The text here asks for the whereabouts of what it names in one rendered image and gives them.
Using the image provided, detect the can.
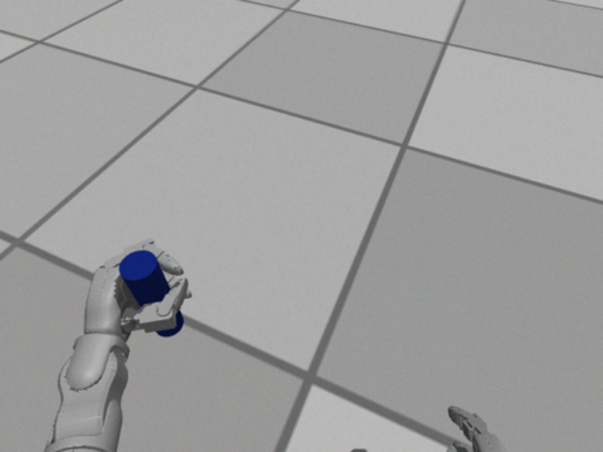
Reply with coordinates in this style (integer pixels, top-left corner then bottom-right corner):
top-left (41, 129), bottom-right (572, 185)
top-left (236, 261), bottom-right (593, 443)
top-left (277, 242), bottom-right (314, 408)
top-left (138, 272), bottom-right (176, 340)
top-left (119, 250), bottom-right (184, 337)

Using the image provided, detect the left robot arm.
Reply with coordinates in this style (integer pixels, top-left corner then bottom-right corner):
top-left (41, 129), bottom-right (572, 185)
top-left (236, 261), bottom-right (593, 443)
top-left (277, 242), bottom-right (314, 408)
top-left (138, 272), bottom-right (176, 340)
top-left (44, 332), bottom-right (130, 452)

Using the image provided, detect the left robot hand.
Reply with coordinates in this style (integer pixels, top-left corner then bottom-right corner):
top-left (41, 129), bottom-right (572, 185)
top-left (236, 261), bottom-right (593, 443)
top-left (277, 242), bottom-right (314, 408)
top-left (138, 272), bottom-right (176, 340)
top-left (84, 238), bottom-right (192, 343)

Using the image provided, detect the right robot hand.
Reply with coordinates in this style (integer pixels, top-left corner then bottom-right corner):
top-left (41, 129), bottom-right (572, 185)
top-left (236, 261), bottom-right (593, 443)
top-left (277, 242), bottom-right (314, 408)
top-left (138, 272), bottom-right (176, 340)
top-left (447, 406), bottom-right (506, 452)

